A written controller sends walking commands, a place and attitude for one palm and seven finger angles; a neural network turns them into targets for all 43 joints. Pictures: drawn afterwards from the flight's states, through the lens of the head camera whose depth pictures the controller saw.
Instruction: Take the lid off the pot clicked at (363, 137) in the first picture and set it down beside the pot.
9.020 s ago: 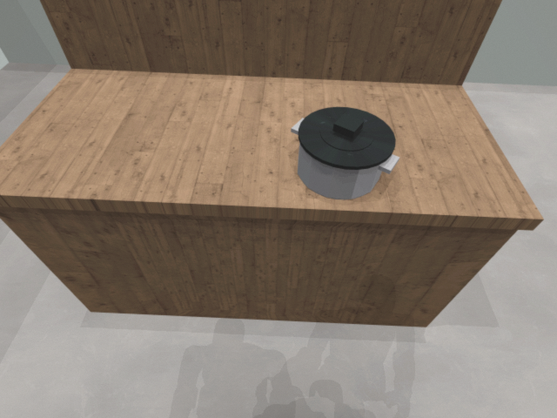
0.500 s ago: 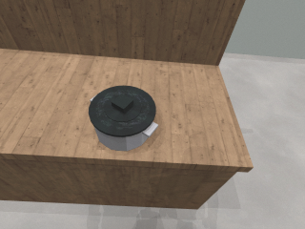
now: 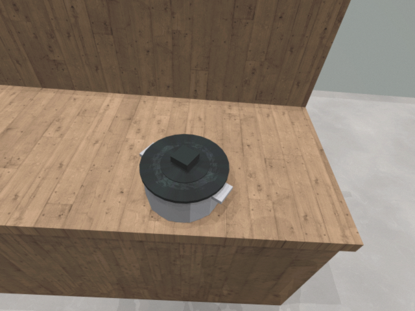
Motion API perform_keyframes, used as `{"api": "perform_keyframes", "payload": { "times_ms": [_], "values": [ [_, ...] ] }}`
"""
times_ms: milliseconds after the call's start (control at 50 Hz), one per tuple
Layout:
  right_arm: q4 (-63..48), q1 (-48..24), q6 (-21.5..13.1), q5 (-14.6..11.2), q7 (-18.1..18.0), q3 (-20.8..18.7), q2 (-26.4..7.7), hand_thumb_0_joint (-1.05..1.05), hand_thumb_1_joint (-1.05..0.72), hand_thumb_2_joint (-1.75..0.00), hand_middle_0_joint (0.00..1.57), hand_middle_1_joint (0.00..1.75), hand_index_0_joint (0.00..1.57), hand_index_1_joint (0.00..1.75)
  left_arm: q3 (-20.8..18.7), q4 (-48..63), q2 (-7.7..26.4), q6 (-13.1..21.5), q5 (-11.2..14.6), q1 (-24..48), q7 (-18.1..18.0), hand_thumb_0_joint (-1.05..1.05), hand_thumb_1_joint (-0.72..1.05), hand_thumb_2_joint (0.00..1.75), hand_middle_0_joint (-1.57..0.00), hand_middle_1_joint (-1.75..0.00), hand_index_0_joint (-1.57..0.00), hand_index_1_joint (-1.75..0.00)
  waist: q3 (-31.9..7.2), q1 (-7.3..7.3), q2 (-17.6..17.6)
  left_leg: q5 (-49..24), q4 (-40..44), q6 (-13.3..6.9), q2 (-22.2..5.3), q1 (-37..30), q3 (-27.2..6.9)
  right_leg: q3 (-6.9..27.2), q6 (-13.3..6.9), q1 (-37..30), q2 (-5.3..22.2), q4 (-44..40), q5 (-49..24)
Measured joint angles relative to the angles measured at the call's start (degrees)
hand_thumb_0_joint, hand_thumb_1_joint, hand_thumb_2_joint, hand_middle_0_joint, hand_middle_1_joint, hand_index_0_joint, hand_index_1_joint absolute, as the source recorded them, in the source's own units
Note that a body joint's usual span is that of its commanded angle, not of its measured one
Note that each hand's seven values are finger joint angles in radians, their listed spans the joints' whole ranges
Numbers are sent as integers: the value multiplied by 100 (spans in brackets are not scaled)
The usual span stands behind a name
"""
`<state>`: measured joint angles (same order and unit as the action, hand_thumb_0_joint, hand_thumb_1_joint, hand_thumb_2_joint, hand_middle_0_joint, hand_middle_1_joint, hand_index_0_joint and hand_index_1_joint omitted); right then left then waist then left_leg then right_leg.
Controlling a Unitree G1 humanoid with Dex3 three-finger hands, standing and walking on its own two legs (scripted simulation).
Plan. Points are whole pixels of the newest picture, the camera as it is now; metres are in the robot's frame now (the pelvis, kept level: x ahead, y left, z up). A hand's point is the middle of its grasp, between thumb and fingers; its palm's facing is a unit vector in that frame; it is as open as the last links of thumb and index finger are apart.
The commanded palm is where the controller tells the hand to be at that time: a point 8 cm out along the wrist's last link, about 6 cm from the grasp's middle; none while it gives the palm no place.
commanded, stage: come to a stop and stand still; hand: left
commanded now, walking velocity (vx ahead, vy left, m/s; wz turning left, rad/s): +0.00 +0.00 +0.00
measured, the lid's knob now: (185, 157) +0.43 +0.08 +0.06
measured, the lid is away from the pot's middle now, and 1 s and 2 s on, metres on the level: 0.00 0.00 0.00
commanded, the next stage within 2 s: look again from close up in 0.26 s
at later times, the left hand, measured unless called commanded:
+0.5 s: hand out of the picture -0.04 +0.15 -0.18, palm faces +0.03 -0.99 -0.15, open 7.4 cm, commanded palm none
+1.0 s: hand out of the picture -0.04 +0.12 -0.18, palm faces +0.02 -0.99 -0.12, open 7.4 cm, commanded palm none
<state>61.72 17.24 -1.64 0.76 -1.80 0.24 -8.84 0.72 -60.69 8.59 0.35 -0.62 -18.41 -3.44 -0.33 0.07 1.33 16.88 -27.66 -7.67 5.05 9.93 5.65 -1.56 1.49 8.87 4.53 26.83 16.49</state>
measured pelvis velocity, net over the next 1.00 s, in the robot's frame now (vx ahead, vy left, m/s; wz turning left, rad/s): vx -0.01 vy -0.02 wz -0.01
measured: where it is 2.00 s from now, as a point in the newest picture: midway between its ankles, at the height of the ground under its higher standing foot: outside the picture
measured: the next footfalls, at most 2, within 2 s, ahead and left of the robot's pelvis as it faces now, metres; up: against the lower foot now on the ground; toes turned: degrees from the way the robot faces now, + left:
none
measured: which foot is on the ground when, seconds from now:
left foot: down 0.00-1.00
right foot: down 0.00-1.00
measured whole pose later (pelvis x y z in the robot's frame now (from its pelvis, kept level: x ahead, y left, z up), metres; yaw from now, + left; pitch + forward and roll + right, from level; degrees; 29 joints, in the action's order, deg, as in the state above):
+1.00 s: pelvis -0.01 -0.02 +0.01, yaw +0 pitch +0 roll -1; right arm 66.2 18.6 -2.3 0.1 -1.4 0.0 -5.8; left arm 1.4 -63.2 6.6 1.0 -0.9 -21.0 -3.0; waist 0.0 -0.4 1.9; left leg 14.6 -24.6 -5.9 3.7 10.2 5.5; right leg -1.7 2.8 9.4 3.2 24.1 14.2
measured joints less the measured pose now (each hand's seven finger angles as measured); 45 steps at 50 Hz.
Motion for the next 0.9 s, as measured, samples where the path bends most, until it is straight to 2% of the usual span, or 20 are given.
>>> {"api": "perform_keyframes", "payload": {
  "times_ms": [300,580,900],
  "values": [
    [132,70,7,-36,29,35,97,1,-91,-90,20,30,20,30,29,-92,12,-60,-24,-209,44,1,91,90,-20,-30,-20,-30,86,-41,72,-267,412,-19,89,-122,46,56,11,-2,72,-178,-153],
    [356,144,-22,-54,59,20,246,1,-91,-90,20,30,20,30,57,-229,-97,13,-32,-327,43,1,91,90,-20,-30,-20,-30,59,-57,70,-291,406,50,11,-74,13,21,169,-3,6,-274,-237],
    [431,139,-57,-60,41,-22,276,1,-91,-90,20,30,20,30,74,-242,-207,55,-36,-268,50,1,91,90,-20,-30,-20,-30,12,-56,56,-249,323,149,-103,-1,-14,-7,155,32,-100,-279,-240]
  ]
}}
